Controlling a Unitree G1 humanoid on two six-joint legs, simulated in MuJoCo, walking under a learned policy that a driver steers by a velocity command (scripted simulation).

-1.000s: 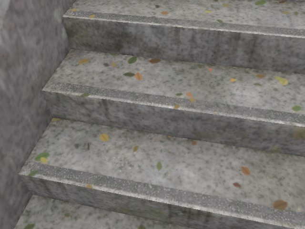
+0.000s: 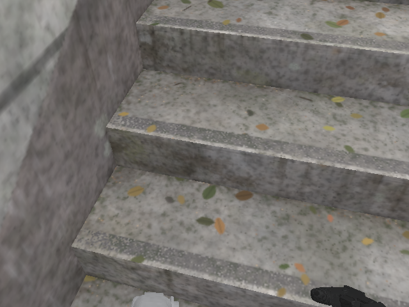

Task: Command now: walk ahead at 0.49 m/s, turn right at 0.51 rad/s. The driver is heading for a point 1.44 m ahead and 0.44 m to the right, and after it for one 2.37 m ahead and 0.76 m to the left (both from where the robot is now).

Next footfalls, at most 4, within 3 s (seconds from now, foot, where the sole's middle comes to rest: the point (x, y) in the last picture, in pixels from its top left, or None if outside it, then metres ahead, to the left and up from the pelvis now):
0.20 left None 0.34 0.08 -0.58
0.68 right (331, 268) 0.50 -0.27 -0.42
1.14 left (242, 231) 0.61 -0.06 -0.42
1.98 left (304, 118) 0.88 -0.24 -0.26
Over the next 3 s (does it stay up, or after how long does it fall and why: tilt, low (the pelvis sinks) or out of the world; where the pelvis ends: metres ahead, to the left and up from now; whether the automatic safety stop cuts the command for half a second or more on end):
stays up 1.21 -0.55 0.71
